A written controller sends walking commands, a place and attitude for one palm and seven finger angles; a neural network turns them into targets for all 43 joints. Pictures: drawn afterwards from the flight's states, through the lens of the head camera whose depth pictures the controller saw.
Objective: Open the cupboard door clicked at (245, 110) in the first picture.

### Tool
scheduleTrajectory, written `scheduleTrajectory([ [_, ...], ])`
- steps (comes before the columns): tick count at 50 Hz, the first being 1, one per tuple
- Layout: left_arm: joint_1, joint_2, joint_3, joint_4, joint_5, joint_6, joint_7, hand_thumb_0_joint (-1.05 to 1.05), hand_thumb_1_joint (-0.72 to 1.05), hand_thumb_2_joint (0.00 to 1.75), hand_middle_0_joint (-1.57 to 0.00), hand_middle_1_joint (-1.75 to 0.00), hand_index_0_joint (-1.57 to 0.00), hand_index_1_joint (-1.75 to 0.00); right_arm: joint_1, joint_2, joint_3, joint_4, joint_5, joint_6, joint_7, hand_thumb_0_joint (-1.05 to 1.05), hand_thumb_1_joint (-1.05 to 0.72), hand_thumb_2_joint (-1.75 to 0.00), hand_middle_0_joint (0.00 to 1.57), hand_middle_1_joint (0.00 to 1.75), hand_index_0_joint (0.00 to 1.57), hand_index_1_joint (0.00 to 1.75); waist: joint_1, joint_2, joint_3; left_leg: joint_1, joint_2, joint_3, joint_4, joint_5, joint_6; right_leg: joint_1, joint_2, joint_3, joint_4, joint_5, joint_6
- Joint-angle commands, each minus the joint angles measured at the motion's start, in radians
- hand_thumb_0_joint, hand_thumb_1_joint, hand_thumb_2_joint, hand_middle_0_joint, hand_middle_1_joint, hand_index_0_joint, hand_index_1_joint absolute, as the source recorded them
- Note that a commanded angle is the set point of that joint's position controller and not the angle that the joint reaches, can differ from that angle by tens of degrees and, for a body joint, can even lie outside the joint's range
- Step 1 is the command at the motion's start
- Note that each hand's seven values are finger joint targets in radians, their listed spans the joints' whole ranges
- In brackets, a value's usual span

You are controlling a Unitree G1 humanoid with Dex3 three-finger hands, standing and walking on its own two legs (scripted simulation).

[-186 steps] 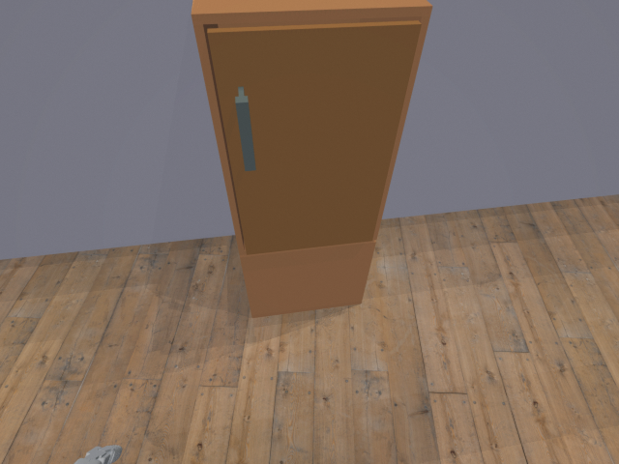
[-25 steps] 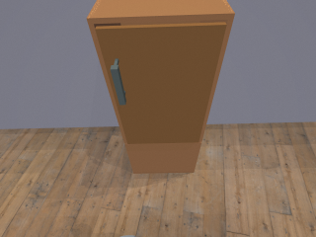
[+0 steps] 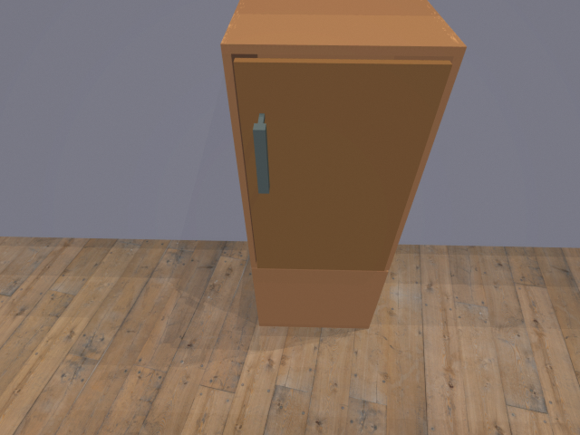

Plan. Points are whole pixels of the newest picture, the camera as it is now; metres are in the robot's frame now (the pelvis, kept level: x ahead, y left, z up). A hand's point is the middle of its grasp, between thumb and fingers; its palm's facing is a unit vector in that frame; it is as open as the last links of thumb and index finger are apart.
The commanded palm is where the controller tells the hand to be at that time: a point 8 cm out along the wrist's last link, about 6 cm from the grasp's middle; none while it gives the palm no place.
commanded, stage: come to a stop and stand still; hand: left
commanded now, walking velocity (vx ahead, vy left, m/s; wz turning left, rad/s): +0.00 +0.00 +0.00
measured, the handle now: (262, 154) +0.60 +0.10 +0.06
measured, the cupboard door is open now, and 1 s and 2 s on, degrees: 0 0 0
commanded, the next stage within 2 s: look again from close up in 1.12 s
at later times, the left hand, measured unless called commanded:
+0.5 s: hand out of the picture +0.05 +0.16 -0.17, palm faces +0.02 -0.98 -0.21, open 7.3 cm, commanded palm none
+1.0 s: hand out of the picture +0.09 +0.14 -0.16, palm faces +0.04 -0.98 -0.22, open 7.3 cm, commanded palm none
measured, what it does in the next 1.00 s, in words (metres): shifts its weight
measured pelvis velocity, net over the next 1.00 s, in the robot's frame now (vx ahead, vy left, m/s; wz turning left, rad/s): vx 0.06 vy -0.04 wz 0.02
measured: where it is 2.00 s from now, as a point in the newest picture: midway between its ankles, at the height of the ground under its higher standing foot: outside the picture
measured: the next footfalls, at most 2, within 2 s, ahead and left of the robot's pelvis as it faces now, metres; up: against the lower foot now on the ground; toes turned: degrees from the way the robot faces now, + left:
none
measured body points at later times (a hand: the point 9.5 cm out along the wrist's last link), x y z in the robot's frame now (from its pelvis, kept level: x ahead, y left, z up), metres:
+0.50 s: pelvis +0.04 -0.01 +0.01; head +0.05 -0.02 +0.46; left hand +0.05 +0.21 -0.15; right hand +0.04 -0.23 -0.16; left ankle -0.01 +0.07 -0.73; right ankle +0.06 -0.17 -0.73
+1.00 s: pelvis +0.06 -0.04 +0.01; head +0.09 -0.05 +0.46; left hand +0.09 +0.19 -0.15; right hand +0.07 -0.27 -0.15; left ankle -0.01 +0.07 -0.73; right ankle +0.06 -0.17 -0.73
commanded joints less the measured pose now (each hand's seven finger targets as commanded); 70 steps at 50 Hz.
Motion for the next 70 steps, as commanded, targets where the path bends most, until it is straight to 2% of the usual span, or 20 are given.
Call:
scheduleTrajectory([
  [1, 0.023, 0.09, 0.009, -0.048, 0.006, -0.025, 0.003, 0.0, 0.9, 0.9, -0.2, -0.3, -0.2, -0.3, 0.01, -0.136, -0.028, -0.053, 0.002, -0.028, -0.004, 0.0, -0.9, -0.9, 0.2, 0.3, 0.2, 0.3, -0.005, -0.026, 0.105, -0.175, 0.144, -0.207, -0.307, -0.211, -0.006, 0.029, 0.018, 0.015, -0.083, -0.084, -0.036],
  [3, 0.031, 0.09, 0.006, -0.042, 0.004, -0.03, 0.003, 0.0, 0.9, 0.9, -0.2, -0.3, -0.2, -0.3, 0.025, -0.136, -0.025, -0.038, 0.002, -0.03, -0.005, 0.0, -0.9, -0.9, 0.2, 0.3, 0.2, 0.3, -0.012, -0.021, 0.094, -0.151, 0.137, -0.205, -0.309, -0.201, -0.007, 0.018, 0.016, 0.034, -0.099, -0.094, -0.037],
  [6, 0.039, 0.082, 0.004, -0.028, 0.003, -0.036, 0.004, 0.0, 0.9, 0.9, -0.2, -0.3, -0.2, -0.3, 0.034, -0.131, -0.019, -0.014, 0.004, -0.039, -0.008, 0.0, -0.9, -0.9, 0.2, 0.3, 0.2, 0.3, -0.012, 0.01, 0.077, -0.124, 0.145, -0.206, -0.32, -0.151, -0.009, 0.031, 0.014, 0.034, -0.093, -0.031, -0.037],
  [9, 0.044, 0.082, 0.002, -0.007, 0.002, -0.041, 0.004, 0.0, 0.9, 0.9, -0.2, -0.3, -0.2, -0.3, 0.045, -0.122, -0.013, 0.01, 0.006, -0.044, -0.01, 0.0, -0.9, -0.9, 0.2, 0.3, 0.2, 0.3, -0.011, 0.0, 0.076, -0.107, 0.137, -0.192, -0.309, -0.095, -0.011, 0.047, 0.0, 0.043, -0.107, -0.001, -0.039],
  [11, 0.046, 0.08, 0.0, 0.006, 0.0, -0.044, 0.005, 0.0, 0.9, 0.9, -0.2, -0.3, -0.2, -0.3, 0.052, -0.115, -0.01, 0.03, 0.007, -0.049, -0.012, 0.0, -0.9, -0.9, 0.2, 0.3, 0.2, 0.3, -0.011, 0.001, 0.062, -0.087, 0.136, -0.182, -0.295, -0.041, -0.013, 0.059, -0.007, 0.047, -0.109, 0.031, -0.038],
  [13, 0.046, 0.077, 0.0, 0.02, -0.003, -0.048, 0.006, 0.0, 0.9, 0.9, -0.2, -0.3, -0.2, -0.3, 0.066, -0.11, -0.005, 0.048, 0.009, -0.054, -0.015, 0.0, -0.9, -0.9, 0.2, 0.3, 0.2, 0.3, -0.014, -0.026, 0.039, -0.059, 0.135, -0.166, -0.272, 0.044, -0.015, 0.077, -0.012, 0.049, -0.106, 0.074, -0.036],
  [17, 0.037, 0.071, 0.003, 0.035, -0.005, -0.05, 0.01, 0.0, 0.9, 0.9, -0.2, -0.3, -0.2, -0.3, 0.087, -0.098, -0.002, 0.086, 0.01, -0.062, -0.023, 0.0, -0.9, -0.9, 0.2, 0.3, 0.2, 0.3, -0.016, -0.004, 0.009, -0.005, 0.134, -0.142, -0.23, 0.237, -0.02, 0.104, -0.019, 0.036, -0.08, 0.163, -0.035],
  [19, 0.028, 0.068, 0.005, 0.042, -0.006, -0.049, 0.011, 0.0, 0.9, 0.9, -0.2, -0.3, -0.2, -0.3, 0.092, -0.089, -0.001, 0.099, 0.011, -0.062, -0.026, 0.0, -0.9, -0.9, 0.2, 0.3, 0.2, 0.3, -0.015, -0.018, 0.02, -0.002, 0.139, -0.137, -0.222, 0.273, -0.021, 0.109, -0.018, 0.029, -0.076, 0.173, -0.034],
  [22, 0.024, 0.064, 0.006, 0.05, -0.007, -0.049, 0.013, 0.0, 0.9, 0.9, -0.2, -0.3, -0.2, -0.3, 0.092, -0.082, -0.001, 0.118, 0.01, -0.06, -0.028, 0.0, -0.9, -0.9, 0.2, 0.3, 0.2, 0.3, -0.013, -0.025, 0.02, 0.002, 0.136, -0.127, -0.208, 0.269, -0.024, 0.118, -0.022, 0.03, -0.076, 0.196, -0.035],
  [24, 0.017, 0.064, 0.009, 0.053, -0.007, -0.048, 0.014, 0.0, 0.9, 0.9, -0.2, -0.3, -0.2, -0.3, 0.095, -0.073, 0.0, 0.128, 0.009, -0.061, -0.029, 0.0, -0.9, -0.9, 0.2, 0.3, 0.2, 0.3, -0.011, 0.005, 0.024, 0.0, 0.135, -0.124, -0.208, 0.278, -0.024, 0.126, -0.022, 0.029, -0.072, 0.202, -0.038],
  [30, -0.001, 0.067, 0.011, 0.052, -0.008, -0.05, 0.015, 0.0, 0.9, 0.9, -0.2, -0.3, -0.2, -0.3, 0.1, -0.061, 0.0, 0.148, 0.008, -0.057, -0.03, 0.0, -0.9, -0.9, 0.2, 0.3, 0.2, 0.3, -0.013, -0.02, 0.028, 0.001, 0.134, -0.121, -0.199, 0.257, -0.029, 0.135, -0.022, 0.038, -0.076, 0.231, -0.046],
  [35, -0.011, 0.071, 0.015, 0.048, -0.008, -0.052, 0.016, 0.0, 0.9, 0.9, -0.2, -0.3, -0.2, -0.3, 0.093, -0.057, -0.002, 0.159, 0.007, -0.056, -0.031, 0.0, -0.9, -0.9, 0.2, 0.3, 0.2, 0.3, -0.012, -0.013, 0.025, 0.014, 0.133, -0.111, -0.189, 0.264, -0.035, 0.138, -0.027, 0.045, -0.082, 0.264, -0.051],
  [39, -0.022, 0.076, 0.016, 0.044, -0.008, -0.053, 0.015, 0.0, 0.9, 0.9, -0.2, -0.3, -0.2, -0.3, 0.092, -0.054, -0.002, 0.162, 0.007, -0.053, -0.03, 0.0, -0.9, -0.9, 0.2, 0.3, 0.2, 0.3, -0.015, -0.04, 0.02, 0.015, 0.133, -0.11, -0.189, 0.231, -0.039, 0.146, -0.028, 0.049, -0.096, 0.263, -0.054],
  [42, -0.022, 0.079, 0.015, 0.042, -0.009, -0.054, 0.014, 0.0, 0.9, 0.9, -0.2, -0.3, -0.2, -0.3, 0.088, -0.058, -0.002, 0.164, 0.007, -0.052, -0.029, 0.0, -0.9, -0.9, 0.2, 0.3, 0.2, 0.3, -0.016, -0.036, 0.018, 0.021, 0.132, -0.108, -0.189, 0.22, -0.041, 0.142, -0.03, 0.057, -0.105, 0.256, -0.056],
  [46, -0.022, 0.083, 0.018, 0.041, -0.01, -0.057, 0.016, 0.0, 0.9, 0.9, -0.2, -0.3, -0.2, -0.3, 0.087, -0.061, -0.003, 0.17, 0.007, -0.054, -0.03, 0.0, -0.9, -0.9, 0.2, 0.3, 0.2, 0.3, -0.016, -0.033, 0.0, 0.037, 0.135, -0.106, -0.183, 0.269, -0.044, 0.162, -0.031, 0.051, -0.101, 0.311, -0.058],
  [48, -0.021, 0.083, 0.018, 0.043, -0.011, -0.058, 0.015, 0.0, 0.9, 0.9, -0.2, -0.3, -0.2, -0.3, 0.087, -0.062, -0.003, 0.171, 0.007, -0.054, -0.031, 0.0, -0.9, -0.9, 0.2, 0.3, 0.2, 0.3, -0.015, -0.022, -0.016, 0.045, 0.138, -0.105, -0.184, 0.269, -0.046, 0.169, -0.031, 0.051, -0.104, 0.307, -0.06],
  [50, -0.023, 0.085, 0.018, 0.043, -0.01, -0.057, 0.015, 0.0, 0.9, 0.9, -0.2, -0.3, -0.2, -0.3, 0.083, -0.06, -0.003, 0.173, 0.008, -0.054, -0.031, 0.0, -0.9, -0.9, 0.2, 0.3, 0.2, 0.3, -0.014, -0.006, 0.004, 0.037, 0.137, -0.105, -0.188, 0.271, -0.046, 0.166, -0.031, 0.048, -0.109, 0.304, -0.059],
  [65, -0.015, 0.083, 0.017, 0.052, -0.011, -0.058, 0.015, 0.0, 0.9, 0.9, -0.2, -0.3, -0.2, -0.3, 0.085, -0.059, -0.002, 0.187, 0.008, -0.054, -0.033, 0.0, -0.9, -0.9, 0.2, 0.3, 0.2, 0.3, -0.01, -0.006, 0.015, 0.039, 0.143, -0.108, -0.204, 0.267, -0.048, 0.174, -0.026, 0.04, -0.131, 0.283, -0.059],
  [66, -0.012, 0.085, 0.017, 0.054, -0.011, -0.058, 0.014, 0.0, 0.9, 0.9, -0.2, -0.3, -0.2, -0.3, 0.081, -0.059, -0.002, 0.188, 0.008, -0.053, -0.033, 0.0, -0.9, -0.9, 0.2, 0.3, 0.2, 0.3, -0.009, -0.021, 0.017, 0.038, 0.141, -0.109, -0.201, 0.256, -0.049, 0.172, -0.028, 0.041, -0.135, 0.279, -0.059],
  [70, -0.011, 0.08, 0.016, 0.055, -0.011, -0.056, 0.014, 0.0, 0.9, 0.9, -0.2, -0.3, -0.2, -0.3, 0.084, -0.057, 0.0, 0.19, 0.008, -0.053, -0.033, 0.0, -0.9, -0.9, 0.2, 0.3, 0.2, 0.3, -0.008, -0.004, 0.031, 0.029, 0.143, -0.112, -0.212, 0.242, -0.048, 0.165, -0.026, 0.037, -0.142, 0.247, -0.057],
])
